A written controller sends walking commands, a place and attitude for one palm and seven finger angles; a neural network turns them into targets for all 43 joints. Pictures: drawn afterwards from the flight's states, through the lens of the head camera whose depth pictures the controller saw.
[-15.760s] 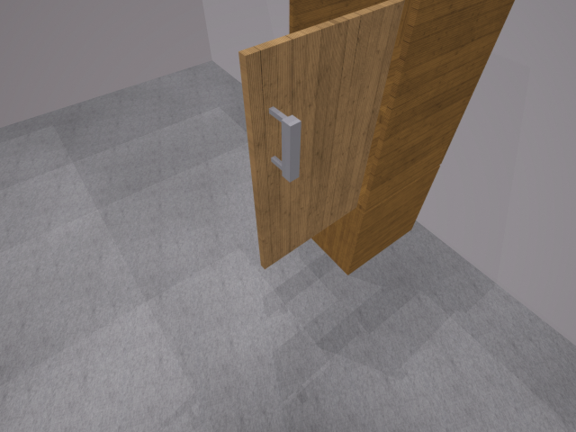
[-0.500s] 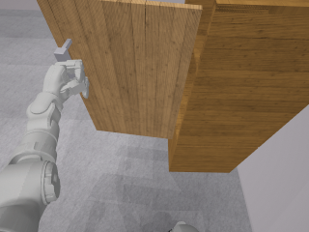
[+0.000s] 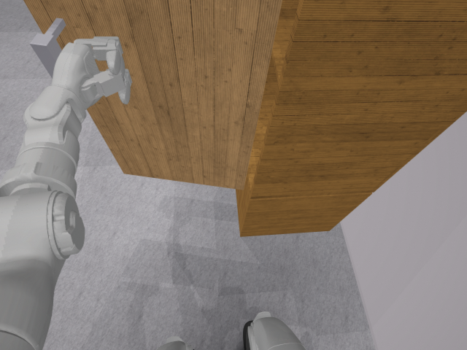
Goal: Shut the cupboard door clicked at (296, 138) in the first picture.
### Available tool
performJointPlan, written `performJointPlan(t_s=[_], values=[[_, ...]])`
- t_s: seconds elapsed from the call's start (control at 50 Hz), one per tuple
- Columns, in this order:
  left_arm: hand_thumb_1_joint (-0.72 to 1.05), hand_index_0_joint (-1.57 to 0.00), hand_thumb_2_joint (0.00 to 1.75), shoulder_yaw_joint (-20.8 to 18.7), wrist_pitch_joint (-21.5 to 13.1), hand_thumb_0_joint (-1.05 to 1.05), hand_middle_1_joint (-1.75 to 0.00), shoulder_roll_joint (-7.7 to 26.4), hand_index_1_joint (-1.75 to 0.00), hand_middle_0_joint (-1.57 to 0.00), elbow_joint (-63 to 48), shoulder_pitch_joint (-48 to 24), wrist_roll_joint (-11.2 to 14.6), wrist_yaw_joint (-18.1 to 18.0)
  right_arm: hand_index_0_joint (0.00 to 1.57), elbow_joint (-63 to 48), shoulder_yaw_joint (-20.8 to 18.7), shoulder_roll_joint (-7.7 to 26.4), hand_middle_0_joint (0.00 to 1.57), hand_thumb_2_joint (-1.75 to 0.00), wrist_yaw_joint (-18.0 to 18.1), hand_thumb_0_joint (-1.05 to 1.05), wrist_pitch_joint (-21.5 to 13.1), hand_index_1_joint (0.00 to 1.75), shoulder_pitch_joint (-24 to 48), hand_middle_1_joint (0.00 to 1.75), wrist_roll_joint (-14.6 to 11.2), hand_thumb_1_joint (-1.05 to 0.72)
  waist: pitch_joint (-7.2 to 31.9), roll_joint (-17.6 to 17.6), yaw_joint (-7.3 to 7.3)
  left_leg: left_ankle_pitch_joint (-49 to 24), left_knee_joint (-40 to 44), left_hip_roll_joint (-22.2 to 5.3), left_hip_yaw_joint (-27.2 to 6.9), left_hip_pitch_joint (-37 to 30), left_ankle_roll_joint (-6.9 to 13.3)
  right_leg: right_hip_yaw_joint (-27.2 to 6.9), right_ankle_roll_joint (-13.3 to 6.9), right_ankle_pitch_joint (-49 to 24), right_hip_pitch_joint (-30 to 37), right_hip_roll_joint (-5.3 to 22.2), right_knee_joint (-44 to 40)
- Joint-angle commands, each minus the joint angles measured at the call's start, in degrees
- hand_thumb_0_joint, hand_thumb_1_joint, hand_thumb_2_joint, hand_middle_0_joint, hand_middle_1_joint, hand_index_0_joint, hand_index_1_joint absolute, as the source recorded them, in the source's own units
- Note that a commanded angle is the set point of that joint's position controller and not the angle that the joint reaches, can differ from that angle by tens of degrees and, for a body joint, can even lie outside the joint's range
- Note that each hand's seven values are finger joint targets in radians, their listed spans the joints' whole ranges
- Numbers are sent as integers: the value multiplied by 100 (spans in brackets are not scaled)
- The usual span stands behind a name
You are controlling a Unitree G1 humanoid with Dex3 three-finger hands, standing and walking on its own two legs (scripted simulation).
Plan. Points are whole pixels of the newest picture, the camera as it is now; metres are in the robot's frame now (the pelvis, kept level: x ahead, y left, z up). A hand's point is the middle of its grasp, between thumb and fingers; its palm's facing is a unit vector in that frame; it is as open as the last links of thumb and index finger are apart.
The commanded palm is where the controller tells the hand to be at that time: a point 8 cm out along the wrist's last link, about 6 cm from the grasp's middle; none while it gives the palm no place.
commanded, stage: push the door shut along its arc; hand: left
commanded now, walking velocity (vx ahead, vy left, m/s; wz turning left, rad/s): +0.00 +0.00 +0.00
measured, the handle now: (68, 65) +0.58 +0.20 +0.12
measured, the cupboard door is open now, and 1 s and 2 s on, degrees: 78 55 55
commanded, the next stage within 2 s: pull the fist back off the door in 0.68 s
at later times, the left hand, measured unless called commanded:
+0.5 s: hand (133, 61) +0.56 +0.09 +0.13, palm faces -0.38 -0.92 +0.00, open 3.1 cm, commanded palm +0.59 +0.12 +0.12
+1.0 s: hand (159, 45) +0.62 +0.05 +0.12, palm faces +0.03 -1.00 -0.04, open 3.2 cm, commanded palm +0.58 +0.09 +0.12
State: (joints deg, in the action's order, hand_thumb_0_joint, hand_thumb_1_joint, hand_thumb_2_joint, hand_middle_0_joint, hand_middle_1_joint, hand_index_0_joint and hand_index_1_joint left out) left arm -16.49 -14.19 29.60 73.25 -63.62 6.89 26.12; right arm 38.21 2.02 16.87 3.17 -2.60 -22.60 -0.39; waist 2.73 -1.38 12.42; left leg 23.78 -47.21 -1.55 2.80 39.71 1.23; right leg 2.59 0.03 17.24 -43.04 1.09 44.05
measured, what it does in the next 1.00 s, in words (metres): stands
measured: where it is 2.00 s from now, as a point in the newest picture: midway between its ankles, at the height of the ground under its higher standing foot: outside the picture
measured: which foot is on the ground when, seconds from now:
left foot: down 0.00-1.00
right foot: down 0.00-1.00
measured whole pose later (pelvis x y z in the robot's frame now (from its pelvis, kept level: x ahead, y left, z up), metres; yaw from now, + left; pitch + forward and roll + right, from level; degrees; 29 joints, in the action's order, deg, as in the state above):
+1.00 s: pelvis +0.01 -0.01 -0.02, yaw +0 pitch +26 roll -2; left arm -19.6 -13.2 25.3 74.7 -78.2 -4.3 -6.1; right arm 36.7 1.8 14.0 -4.4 -1.4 -29.0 5.7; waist 4.4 -3.9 16.0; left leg 26.6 -53.8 -2.8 1.4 53.2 0.3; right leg 3.7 -0.7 19.6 -56.0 0.1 49.6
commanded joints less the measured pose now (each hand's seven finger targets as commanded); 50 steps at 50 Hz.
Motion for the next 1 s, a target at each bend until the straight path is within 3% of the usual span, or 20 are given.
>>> performJointPlan(t_s=[0.0,0.06,0.14,0.2,0.22,0.24,0.32,0.46,0.52,0.58,0.64,0.72,0.76,0.78,0.8,0.82,0.84,0.88,0.92,0.98], values=[[90,-130,90,-338,-293,0,-150,1607,-150,-130,-1103,-3010,33,34,20,-296,-373,1046,20,-90,92,0,-44,30,-1000,30,5,-90,2686,-232,117,-1931,377,144,-412,-1094,56,-180,-110,-1698,1383,-216,-309],[90,-130,90,-447,-269,0,-150,1790,-150,-130,-1113,-2979,21,136,20,-356,-375,1066,20,-90,105,0,5,30,-1037,30,12,-90,2961,-333,85,-2122,299,150,-371,-1116,51,-192,-115,-1972,1501,-238,-242],[90,-130,90,-209,-221,0,-150,1528,-150,-130,-1129,-3261,25,237,20,-287,-412,1060,20,-90,115,0,53,30,-1115,30,12,-90,3002,-549,195,-2384,190,117,-420,-1459,38,-129,-119,-2013,1110,-284,-220],[90,-130,90,-130,-101,0,-150,1530,-150,-130,-906,-3587,10,260,20,-187,-404,1089,20,-90,132,0,56,30,-1191,30,24,-90,2751,-309,382,-2002,159,126,-405,-1162,83,-143,-96,-1750,1001,-292,-294],[90,-130,90,-14,-105,0,-150,1343,-150,-130,-936,-3788,90,271,20,-165,-391,1080,20,-90,160,0,59,30,-1202,30,21,-90,2774,-419,446,-2120,135,141,-403,-1259,86,-92,-122,-1840,955,-310,-244],[90,-130,90,-38,-95,0,-150,1434,-150,-130,-922,-3853,40,280,20,-121,-404,1101,20,-90,157,0,58,30,-1219,30,38,-90,2828,-429,437,-2135,111,113,-452,-1332,69,-93,-114,-1777,836,-314,-242],[90,-130,90,217,-56,0,-150,1040,-150,-130,-853,-4219,87,271,20,7,-402,1095,20,-90,147,0,36,30,-1269,30,72,-90,2883,-738,579,-2379,-20,102,-509,-1681,60,15,-161,-1707,380,-343,-147],[90,-130,90,443,15,0,-150,883,-150,-130,-536,-4826,-88,184,20,186,-392,1126,20,-90,123,0,25,30,-1300,30,127,-90,2844,-853,792,-2232,-224,73,-601,-1583,58,64,-166,-1388,-186,-358,-26],[90,-130,90,482,22,0,-150,731,-150,-130,-540,-4969,-83,148,20,205,-391,1124,20,-90,106,0,11,30,-1360,30,148,-90,3082,-947,832,-2546,-332,83,-631,-1788,69,147,-203,-1523,-292,-388,114],[90,-130,90,561,77,0,-150,746,-150,-130,-458,-5219,-189,140,20,244,-390,1130,20,-90,79,0,47,30,-1359,30,165,-90,3079,-973,892,-2386,-410,81,-644,-1583,63,125,-195,-1445,-384,-384,158],[90,-130,90,607,69,0,-150,659,-150,-130,-569,-5405,-220,119,20,265,-408,1128,20,-90,57,0,44,30,-1399,30,190,-90,3401,-1191,894,-2773,-523,80,-683,-1930,53,165,-218,-1561,-569,-413,282],[90,-130,90,552,168,0,-150,665,-150,-130,-379,-5495,-217,105,20,276,-376,1110,20,-90,59,0,60,30,-1464,30,194,-90,3322,-1043,972,-2683,-577,123,-603,-1693,99,212,-236,-1674,-459,-445,329],[90,-130,90,493,181,0,-150,890,-150,-130,-329,-5597,-297,97,20,294,-363,1112,20,-90,51,0,76,30,-1488,30,202,-90,3293,-958,994,-2524,-624,122,-586,-1434,103,178,-218,-1653,-380,-440,333],[90,-130,90,-950,385,0,-150,1309,-150,-130,-287,-5472,89,-1110,20,-8,-241,926,20,-90,-53,0,15,30,-1826,30,282,-90,3427,-1232,668,-2451,-563,36,-709,-769,13,-8,-156,-1691,29,-332,187],[90,-130,90,-651,496,0,-150,975,-150,-130,-158,-5132,-114,-1709,20,-46,-217,903,20,-90,-185,0,4,30,-1866,30,323,-90,3432,-1083,684,-2378,-458,19,-727,-624,-29,17,-109,-1678,138,-325,241],[90,-130,90,-769,444,0,-150,792,-150,-130,-230,-5060,-164,-2237,20,-76,-264,877,20,-90,-294,0,-9,30,-1998,30,415,-90,3421,-785,761,-2537,-432,12,-802,-701,-19,87,-48,-1766,183,-326,224],[90,-130,90,-708,320,0,-150,648,-150,-130,-478,-4852,-400,-2703,20,-152,-302,851,20,-90,-423,0,14,30,-2061,30,499,-90,3501,-681,657,-2714,-438,8,-767,-687,-32,74,-14,-1898,257,-307,249],[90,-130,90,-456,-125,0,-150,424,-150,-130,-1161,-4668,-987,-3448,20,-206,-365,794,20,-90,-667,0,29,30,-2120,30,668,-90,3817,-942,557,-3027,-538,45,-642,-873,-43,39,-12,-2188,278,-296,292],[90,-130,90,-209,-421,0,-150,399,-150,-130,-1235,-4552,-1310,-3514,20,-139,-452,816,20,-90,-763,0,97,30,-2222,30,666,-90,3993,-808,574,-3173,-455,59,-636,-1046,-58,30,-44,-2429,597,-294,298],[90,-130,90,-264,-344,0,-150,551,-150,-130,-1148,-4316,-1184,-3088,20,-163,-515,859,20,-90,-717,0,269,30,-2170,30,509,-90,4072,-665,442,-2837,-142,139,-431,-1040,-16,-89,-57,-2720,1369,-305,2]])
